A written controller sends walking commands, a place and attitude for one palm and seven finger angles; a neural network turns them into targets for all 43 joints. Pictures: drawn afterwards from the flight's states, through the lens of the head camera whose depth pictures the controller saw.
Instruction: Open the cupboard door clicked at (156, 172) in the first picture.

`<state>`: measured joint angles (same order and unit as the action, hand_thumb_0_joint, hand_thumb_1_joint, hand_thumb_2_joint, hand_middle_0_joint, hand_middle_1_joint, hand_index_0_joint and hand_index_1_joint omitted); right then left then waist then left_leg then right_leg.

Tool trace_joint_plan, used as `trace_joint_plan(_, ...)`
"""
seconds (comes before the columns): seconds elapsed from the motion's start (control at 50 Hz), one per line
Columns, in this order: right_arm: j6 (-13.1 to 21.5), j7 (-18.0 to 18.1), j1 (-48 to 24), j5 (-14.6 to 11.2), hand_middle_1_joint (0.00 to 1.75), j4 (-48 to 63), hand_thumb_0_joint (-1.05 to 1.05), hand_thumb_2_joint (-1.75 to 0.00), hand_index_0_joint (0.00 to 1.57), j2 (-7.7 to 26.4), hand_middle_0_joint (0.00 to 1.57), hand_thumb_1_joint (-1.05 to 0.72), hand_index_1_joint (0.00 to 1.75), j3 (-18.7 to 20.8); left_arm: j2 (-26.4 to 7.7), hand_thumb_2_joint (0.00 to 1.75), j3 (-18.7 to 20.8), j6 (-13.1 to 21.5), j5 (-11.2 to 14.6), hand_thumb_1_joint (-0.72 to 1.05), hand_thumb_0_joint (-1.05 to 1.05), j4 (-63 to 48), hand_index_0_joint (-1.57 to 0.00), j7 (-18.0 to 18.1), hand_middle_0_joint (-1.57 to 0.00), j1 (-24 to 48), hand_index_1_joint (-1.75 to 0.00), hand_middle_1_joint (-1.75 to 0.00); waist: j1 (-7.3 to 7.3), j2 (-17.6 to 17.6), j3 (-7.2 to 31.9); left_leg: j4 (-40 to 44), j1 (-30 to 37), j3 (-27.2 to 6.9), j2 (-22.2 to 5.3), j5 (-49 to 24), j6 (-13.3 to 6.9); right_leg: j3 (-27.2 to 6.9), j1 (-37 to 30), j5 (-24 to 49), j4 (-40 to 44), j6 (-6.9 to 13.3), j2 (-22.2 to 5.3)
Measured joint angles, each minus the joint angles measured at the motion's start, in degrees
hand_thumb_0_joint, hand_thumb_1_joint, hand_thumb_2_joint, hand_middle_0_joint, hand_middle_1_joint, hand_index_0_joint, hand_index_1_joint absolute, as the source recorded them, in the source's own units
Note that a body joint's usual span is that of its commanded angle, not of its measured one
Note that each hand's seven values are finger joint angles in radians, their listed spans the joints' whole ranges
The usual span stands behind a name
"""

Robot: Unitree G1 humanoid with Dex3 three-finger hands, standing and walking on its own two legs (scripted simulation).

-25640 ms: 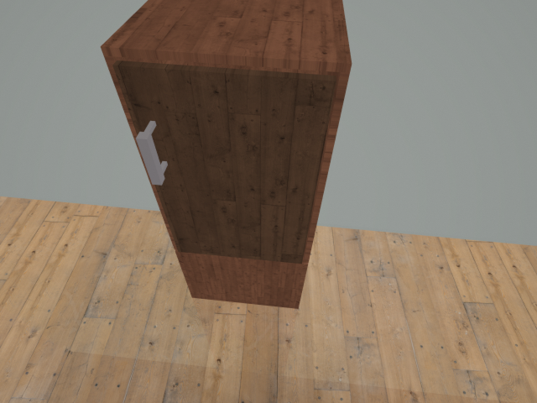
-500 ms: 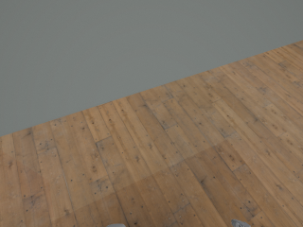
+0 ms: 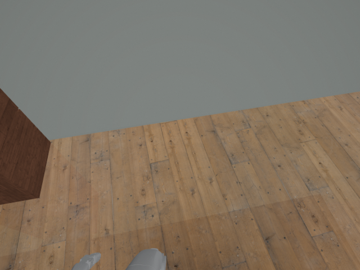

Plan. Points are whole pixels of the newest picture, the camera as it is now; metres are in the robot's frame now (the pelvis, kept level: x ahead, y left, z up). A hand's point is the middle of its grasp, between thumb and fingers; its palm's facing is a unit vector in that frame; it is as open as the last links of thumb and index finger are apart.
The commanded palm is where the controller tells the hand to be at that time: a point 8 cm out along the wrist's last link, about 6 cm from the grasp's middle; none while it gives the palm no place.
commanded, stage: turn to face it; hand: left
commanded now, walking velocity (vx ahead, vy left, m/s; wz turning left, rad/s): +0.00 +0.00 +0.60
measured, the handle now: out of the picture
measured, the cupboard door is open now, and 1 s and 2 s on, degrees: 51 51 51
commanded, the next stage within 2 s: take the last steps up to it in 1.60 s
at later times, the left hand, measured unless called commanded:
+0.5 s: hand out of the picture +0.05 +0.25 -0.16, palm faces +0.31 -0.91 -0.26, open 7.4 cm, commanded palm none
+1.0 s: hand out of the picture -0.07 +0.20 -0.19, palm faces +0.61 -0.76 -0.22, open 7.4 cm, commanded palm none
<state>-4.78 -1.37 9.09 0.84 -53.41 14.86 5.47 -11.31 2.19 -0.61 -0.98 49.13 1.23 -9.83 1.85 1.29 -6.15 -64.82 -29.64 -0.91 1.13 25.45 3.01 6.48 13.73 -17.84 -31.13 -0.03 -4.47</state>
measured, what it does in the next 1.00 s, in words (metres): steps on the spot, turning left: left foot, then right foot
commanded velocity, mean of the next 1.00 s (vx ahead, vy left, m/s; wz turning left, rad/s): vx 0.00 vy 0.00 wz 0.60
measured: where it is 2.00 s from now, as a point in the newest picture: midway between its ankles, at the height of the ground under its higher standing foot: outside the picture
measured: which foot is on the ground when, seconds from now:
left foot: up 0.00-0.18, down 0.20-0.58, up 0.60-0.92, down 0.94-1.00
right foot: down 0.00-0.20, up 0.22-0.56, down 0.58-0.94, up 0.96-1.00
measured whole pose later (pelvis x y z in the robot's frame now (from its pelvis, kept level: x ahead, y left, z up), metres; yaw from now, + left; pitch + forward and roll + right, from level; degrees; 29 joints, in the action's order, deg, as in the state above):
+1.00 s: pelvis +0.02 +0.00 -0.01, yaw +37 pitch +1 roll +1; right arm -1.9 -1.5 6.1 0.8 -51.3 13.6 3.9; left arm -13.9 3.4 -3.0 -0.7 52.2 0.6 -13.5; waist -0.3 -4.0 -6.4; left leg -37.1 -19.2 3.4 0.5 17.7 -1.5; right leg 7.8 19.8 -31.2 -51.8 -4.2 -8.7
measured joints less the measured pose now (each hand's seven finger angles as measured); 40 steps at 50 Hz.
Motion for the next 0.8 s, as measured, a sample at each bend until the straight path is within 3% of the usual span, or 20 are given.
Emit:
trace_joint_plan(0.06,0.0,-0.4,-0.6,-0.1,0.3,0.0,0.0,-0.9,0.19,-0.6,0.2,-0.91,0.3,-0.4,0.3,0.9,-0.3,0.0,-0.2,0.9,0.01,0.7,-0.2,-0.1,-0.2,-0.9,-0.3,-0.3,-0.07,-1.8,-0.3,5.6,2.1,2.6,-1.4,0.1,0.7,2.0,-1.6,0.2,1.5,-0.3,-1.6)
trace_joint_plan(0.14,0.4,-0.6,-2.0,-0.4,0.3,0.4,0.0,-0.9,0.19,-1.1,0.2,-0.91,0.3,-1.0,0.2,0.9,-0.2,0.1,-0.4,0.9,0.01,1.3,-0.2,-0.5,-0.2,-2.0,-0.3,-0.3,-1.2,-3.6,-0.9,18.5,6.9,4.8,-1.9,0.0,0.3,4.6,-1.9,-1.2,-0.2,-1.2,-3.5)
trace_joint_plan(0.18,0.9,-0.6,-2.6,-0.4,0.3,1.0,0.0,-0.9,0.19,-1.2,0.2,-0.91,0.3,-1.3,-0.4,0.9,0.2,0.0,-0.2,0.9,0.01,1.6,-0.2,-0.7,-0.2,-2.7,-0.3,-0.3,-1.53,-4.2,-0.9,26.1,10.1,5.6,-1.6,-4.0,-0.3,6.0,-1.3,-3.0,-3.0,-2.0,-4.6)
trace_joint_plan(0.2,1.4,-0.8,-2.5,-0.3,0.3,1.6,0.0,-0.9,0.19,-0.9,0.2,-0.91,0.3,-1.5,-0.7,0.9,0.4,-0.3,0.0,0.9,0.01,1.7,-0.2,-0.8,-0.2,-3.5,-0.3,-0.3,-1.64,-4.0,-0.4,30.4,11.8,5.6,-1.9,-8.3,-1.6,6.6,-0.1,-4.3,-5.7,-2.5,-4.9)
trace_joint_plan(0.22,2.0,-0.6,-2.7,-0.1,0.3,2.0,0.0,-0.9,0.19,-1.1,0.2,-0.91,0.3,-1.4,-1.3,0.9,0.7,-0.8,0.3,0.9,0.01,2.0,-0.2,-0.9,-0.2,-3.5,-0.3,-0.3,-1.45,-4.4,-0.2,30.0,11.0,5.2,-1.3,-8.7,-3.4,5.6,1.9,-8.0,-10.6,-3.4,-5.2)
trace_joint_plan(0.26,3.0,-0.1,-3.0,0.0,0.3,2.5,0.0,-0.9,0.19,-1.6,0.2,-0.91,0.3,-1.7,-2.6,0.9,1.2,-2.3,0.3,0.9,0.01,2.8,-0.2,-0.6,-0.2,-2.6,-0.3,-0.3,-1.84,-5.2,-0.5,27.5,9.6,4.4,-0.7,-7.5,-5.1,1.0,6.9,-13.9,-22.1,-4.3,-3.7)
trace_joint_plan(0.34,3.4,1.2,-1.8,0.2,0.3,2.8,0.0,-0.89,0.2,-2.1,0.2,-0.91,0.3,-2.2,-3.7,0.9,2.1,-3.2,0.3,0.91,0.01,3.5,-0.2,-0.6,-0.2,-0.7,-0.3,-0.3,-2.08,-4.4,0.0,30.8,10.6,1.9,-0.4,-9.3,-4.8,-3.7,13.5,-10.2,-33.1,-5.1,-1.1)
trace_joint_plan(0.44,2.9,1.2,-0.4,0.5,0.3,1.9,0.0,-0.89,0.2,-2.1,0.2,-0.9,0.3,-2.5,-3.9,0.9,2.2,-2.8,0.4,0.91,0.01,1.8,-0.2,-1.0,-0.19,0.9,-0.3,-0.3,-1.92,-2.6,0.6,35.0,12.0,-1.2,-0.1,-12.1,-4.5,-5.8,13.7,-7.2,-26.2,-5.1,0.1)
trace_joint_plan(0.56,1.9,0.9,1.2,0.5,0.3,1.3,0.0,-0.89,0.2,-1.9,0.2,-0.9,0.3,-1.6,-3.1,0.9,1.6,-1.7,0.6,0.91,0.01,-0.2,-0.2,-0.9,-0.19,2.2,-0.3,-0.3,-0.62,-0.4,1.1,33.3,10.2,-5.6,0.8,-11.9,-2.7,-5.6,6.1,-3.6,-7.9,-4.2,2.8)
trace_joint_plan(0.6,1.5,0.8,1.6,0.0,0.3,1.1,0.0,-0.89,0.2,-1.6,0.2,-0.9,0.3,-1.1,-2.7,0.9,1.4,-0.5,0.3,0.91,0.01,-0.8,-0.2,-0.7,-0.19,1.9,-0.3,-0.3,-0.77,-0.2,1.6,29.1,8.0,-6.3,1.6,-8.5,-2.0,-5.1,3.2,-0.3,-1.5,-2.3,2.9)
trace_joint_plan(0.64,0.9,0.6,1.2,0.0,0.3,0.6,0.0,-0.89,0.2,-0.7,0.2,-0.9,0.3,-0.5,-1.5,0.9,0.7,0.0,0.0,0.91,0.01,-0.7,-0.2,-0.4,-0.2,1.7,-0.3,-0.3,-0.41,0.8,0.9,17.4,4.3,-5.1,2.0,-0.2,-1.6,-3.4,2.8,-0.5,-2.7,-0.4,2.3)
trace_joint_plan(0.7,0.1,0.1,0.6,0.1,0.3,-0.1,0.0,-0.89,0.2,-0.1,0.2,-0.91,0.3,0.0,-0.2,0.9,0.0,-0.1,0.1,0.91,0.0,-0.5,-0.2,-0.1,-0.2,0.3,-0.3,-0.3,-0.01,0.6,0.5,1.8,0.2,-1.8,1.2,0.0,-0.6,-1.3,0.5,-0.2,-0.8,0.2,0.9)
trace_joint_plan(0.74,-0.1,-0.2,0.3,0.0,0.3,-0.2,0.0,-0.9,0.2,-0.1,0.2,-0.91,0.3,0.0,0.3,0.9,-0.2,-0.2,0.1,0.91,0.01,0.0,-0.2,0.0,-0.2,-0.5,-0.3,-0.3,0.25,-0.2,0.3,-0.6,-0.2,0.0,0.0,-1.2,0.2,0.1,-0.9,0.3,0.9,0.1,0.0)
trace_joint_plan(0.8,-0.2,-0.4,-0.2,-0.1,0.3,-0.2,0.0,-0.9,0.19,-0.5,0.2,-0.91,0.3,-0.2,0.7,0.9,-0.4,-0.1,-0.1,0.9,0.01,0.7,-0.2,-0.1,-0.2,-1.5,-0.3,-0.3,-0.03,-1.8,0.0,5.0,2.1,2.1,-1.5,-0.6,0.8,2.2,-2.2,0.5,2.1,-0.2,-1.6)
